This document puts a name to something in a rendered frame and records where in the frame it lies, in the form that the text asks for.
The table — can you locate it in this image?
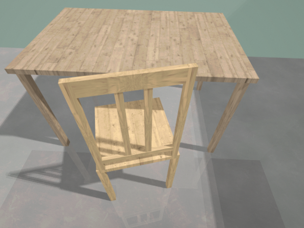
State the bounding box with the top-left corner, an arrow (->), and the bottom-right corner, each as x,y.
4,8 -> 259,153

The chair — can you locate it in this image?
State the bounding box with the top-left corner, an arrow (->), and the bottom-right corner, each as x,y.
58,63 -> 198,201

